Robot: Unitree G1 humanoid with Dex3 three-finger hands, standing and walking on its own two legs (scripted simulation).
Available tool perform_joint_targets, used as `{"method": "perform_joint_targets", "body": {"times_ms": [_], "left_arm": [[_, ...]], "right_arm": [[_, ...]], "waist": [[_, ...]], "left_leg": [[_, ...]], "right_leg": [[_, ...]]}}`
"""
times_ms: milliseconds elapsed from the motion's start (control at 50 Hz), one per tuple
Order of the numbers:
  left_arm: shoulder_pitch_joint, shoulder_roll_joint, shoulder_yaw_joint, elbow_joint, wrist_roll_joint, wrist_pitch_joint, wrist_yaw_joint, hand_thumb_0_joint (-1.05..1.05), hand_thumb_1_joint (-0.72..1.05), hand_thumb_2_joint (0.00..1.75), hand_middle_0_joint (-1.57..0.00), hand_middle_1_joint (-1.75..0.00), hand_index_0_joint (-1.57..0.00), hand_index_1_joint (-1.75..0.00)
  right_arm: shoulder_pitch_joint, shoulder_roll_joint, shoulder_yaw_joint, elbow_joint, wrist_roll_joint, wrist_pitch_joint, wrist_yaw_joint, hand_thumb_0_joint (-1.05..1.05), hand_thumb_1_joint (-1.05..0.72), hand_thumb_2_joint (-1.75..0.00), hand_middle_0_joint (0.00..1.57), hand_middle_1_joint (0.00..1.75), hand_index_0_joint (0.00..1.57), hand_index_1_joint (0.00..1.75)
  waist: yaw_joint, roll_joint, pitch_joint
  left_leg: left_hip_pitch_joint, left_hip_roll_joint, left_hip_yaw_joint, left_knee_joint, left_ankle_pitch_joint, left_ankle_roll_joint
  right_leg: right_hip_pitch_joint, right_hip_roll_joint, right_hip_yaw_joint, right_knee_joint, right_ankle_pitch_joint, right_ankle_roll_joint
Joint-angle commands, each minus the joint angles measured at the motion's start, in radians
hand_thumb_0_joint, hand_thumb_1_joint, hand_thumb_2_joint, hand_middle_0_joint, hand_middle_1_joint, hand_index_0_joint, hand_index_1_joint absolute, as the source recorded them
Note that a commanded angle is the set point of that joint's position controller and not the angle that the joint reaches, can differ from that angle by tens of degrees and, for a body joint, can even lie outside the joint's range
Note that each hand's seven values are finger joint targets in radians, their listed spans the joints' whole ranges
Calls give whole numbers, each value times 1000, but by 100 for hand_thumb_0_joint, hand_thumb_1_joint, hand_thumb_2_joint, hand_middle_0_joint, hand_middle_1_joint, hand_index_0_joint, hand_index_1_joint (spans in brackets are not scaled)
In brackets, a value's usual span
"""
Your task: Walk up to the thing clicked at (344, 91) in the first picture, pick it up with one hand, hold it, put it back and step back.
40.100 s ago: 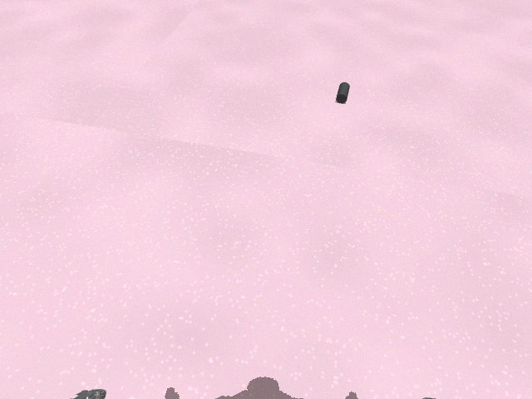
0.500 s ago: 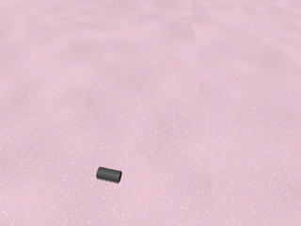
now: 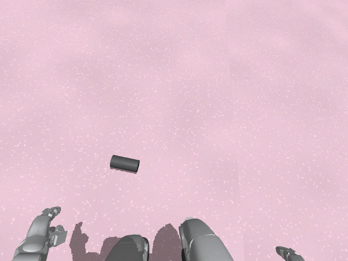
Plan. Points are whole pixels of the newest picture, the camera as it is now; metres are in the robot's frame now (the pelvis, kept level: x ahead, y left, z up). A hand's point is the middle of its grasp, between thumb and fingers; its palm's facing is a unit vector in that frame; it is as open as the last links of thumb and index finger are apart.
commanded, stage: step back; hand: left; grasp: from above
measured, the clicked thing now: (125, 163) +0.53 +0.20 -0.73
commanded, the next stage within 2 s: none
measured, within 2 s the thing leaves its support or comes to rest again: neither
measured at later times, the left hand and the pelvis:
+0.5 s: hand out of the picture +0.04 +0.27 -0.14, palm faces -0.04 -0.91 -0.41, open 7.4 cm; pelvis -0.08 +0.01 +0.00, yaw -4 degrees
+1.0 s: hand out of the picture -0.12 +0.29 -0.17, palm faces -0.10 -0.92 -0.39, open 7.4 cm; pelvis -0.23 +0.02 -0.01, yaw -6 degrees
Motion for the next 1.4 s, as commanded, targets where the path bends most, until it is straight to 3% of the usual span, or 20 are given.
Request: {"method": "perform_joint_targets", "body": {"times_ms": [0, 180, 240, 260, 300, 320, 400, 540, 600, 640, 660, 680, 740, 900, 1020, 1060, 1080, 1160, 1300, 1380], "left_arm": [[126, 143, 47, -45, 7, -17, 10, 0, 90, 90, -20, -30, -20, -30], [166, 144, 52, -53, 25, -35, -6, 0, 90, 90, -20, -30, -20, -30], [227, 147, 57, -39, 36, -53, -13, 0, 90, 90, -20, -30, -20, -30], [226, 176, 66, -46, 40, -57, -14, 0, 90, 90, -20, -30, -20, -30], [138, 264, 84, -99, 39, -56, -18, 0, 90, 90, -20, -30, -20, -30], [114, 258, 83, -134, 45, -62, -13, 0, 90, 90, -20, -30, -20, -30], [71, 170, 71, -158, 37, -64, -1, 0, 90, 90, -20, -30, -20, -30], [141, 184, 69, -185, 46, -40, -2, 0, 90, 90, -20, -30, -20, -30], [98, 191, 63, -206, 25, -15, -16, 0, 90, 90, -20, -30, -20, -30], [114, 114, 46, -223, 17, -12, -18, 0, 90, 90, -20, -30, -20, -30], [74, 157, 67, -216, 29, -10, -3, 0, 90, 90, -20, -30, -20, -30], [57, 175, 73, -205, 32, -10, 1, 0, 90, 90, -20, -30, -20, -30], [165, 158, 77, -158, 11, -10, -16, 0, 90, 90, -20, -30, -20, -30], [166, 148, 71, -175, 27, -22, -26, 0, 90, 90, -20, -30, -20, -30], [357, 158, 82, -65, 35, -36, -38, 0, 90, 90, -20, -30, -20, -30], [286, 304, 115, -117, 54, -38, -43, 0, 90, 90, -20, -30, -20, -30], [209, 386, 123, -163, 59, -33, -36, 0, 90, 90, -20, -30, -20, -30], [39, 202, 84, -187, 50, -45, -19, 0, 90, 90, -20, -30, -20, -30], [173, 196, 81, -203, 49, -35, 2, 0, 90, 90, -20, -30, -20, -30], [136, 161, 53, -226, 25, -5, -12, 0, 90, 90, -20, -30, -20, -30]], "right_arm": [[-8, -221, -72, -107, 10, -29, -38, 0, -90, -90, 20, 30, 20, 30], [-32, -265, -85, -148, 11, -22, -30, 0, -90, -90, 20, 30, 20, 30], [-62, -260, -77, -156, 26, -21, -21, 0, -90, -90, 20, 30, 20, 30], [-63, -247, -72, -163, 33, -22, -19, 0, -90, -90, 20, 30, 20, 30], [-88, -207, -66, -164, 32, -12, -17, 0, -90, -90, 20, 30, 20, 30], [-65, -225, -70, -159, 26, -10, -18, 0, -90, -90, 20, 30, 20, 30], [-3, -215, -54, -134, 31, -17, -11, 0, -90, -90, 20, 30, 20, 30], [37, -205, -45, -157, 24, -35, -23, 0, -90, -90, 20, 30, 20, 30], [116, -210, -65, -121, 4, -47, -21, 0, -90, -90, 20, 30, 20, 30], [65, -367, -99, -146, -22, -50, -19, 0, -90, -90, 20, 30, 20, 30], [36, -414, -105, -160, -13, -47, -14, 0, -90, -90, 20, 30, 20, 30], [-1, -409, -105, -169, -10, -52, -20, 0, -90, -90, 20, 30, 20, 30], [-109, -288, -66, -193, -13, -55, -25, 0, -90, -90, 20, 30, 20, 30], [31, -302, -83, -195, -1, -48, -34, 0, -90, -90, 20, 30, 20, 30], [-51, -316, -81, -228, 10, -10, -19, 0, -90, -90, 20, 30, 20, 30], [-34, -212, -54, -251, 22, -9, -27, 0, -90, -90, 20, 30, 20, 30], [-92, -261, -75, -256, 14, -10, -44, 0, -90, -90, 20, 30, 20, 30], [49, -232, -58, -167, 29, -18, -31, 0, -90, -90, 20, 30, 20, 30], [45, -212, -44, -183, 11, -44, -33, 0, -90, -90, 20, 30, 20, 30], [134, -240, -67, -140, -7, -54, -28, 0, -90, -90, 20, 30, 20, 30]], "waist": [[14, 171, -282], [-4, 181, -271], [33, 82, -289], [27, 8, -297], [48, -237, -185], [49, -211, -154], [23, -31, -171], [57, -143, -291], [6, -96, -298], [17, 260, -262], [-22, 245, -226], [-22, 269, -176], [67, 190, -165], [-25, 223, -267], [57, 242, -311], [43, -172, -202], [104, -247, -146], [-27, -108, -133], [64, -151, -240], [29, -35, -286]], "left_leg": [[358, 197, -174, -87, 692, -5], [236, 284, -251, -96, 438, 103], [107, 226, -197, -28, 319, 57], [16, 180, -171, 24, 227, 25], [-85, -61, -35, 370, -236, -57], [-97, -56, -138, 538, -344, -61], [-148, -119, -157, 608, -239, -60], [-140, 2, -59, 134, -214, -78], [76, 4, -27, -189, 157, -55], [201, 334, -470, -239, 353, 75], [7, 439, -516, -240, 356, 213], [-90, 475, -577, -274, 303, 261], [27, 269, -244, -180, 430, 133], [271, 297, -235, -91, 449, 201], [-17, 199, -142, 11, 175, 76], [-350, -47, -38, 300, -262, -47], [-242, -49, -126, 520, -346, -70], [-224, -106, -163, 630, -174, -54], [-199, 1, -64, 205, -238, -72], [104, 57, -101, -200, 222, -24]], "right_leg": [[-39, -25, -14, -55, 66, 40], [161, -89, -117, -467, 73, 12], [313, -104, -85, -619, 337, -37], [361, -177, 11, -611, 436, -78], [212, -454, 345, -759, 533, -293], [162, -503, 410, -766, 611, -327], [234, -320, 98, -701, 721, -204], [513, -314, 42, -570, 784, -173], [344, -240, -14, -454, 578, -92], [-21, -1, -91, -217, 5, -2], [38, 13, 2, -53, -192, 14], [57, -17, 29, 81, -172, 14], [-26, 19, 54, 187, -12, 5], [4, -51, -36, -163, -50, 79], [372, -76, -163, -691, 221, -1], [316, -356, 285, -779, 125, -116], [47, -520, 448, -866, 118, -271], [141, -268, 0, -690, 518, -128], [463, -346, 55, -571, 717, -175], [273, -243, -24, -376, 519, -66]]}}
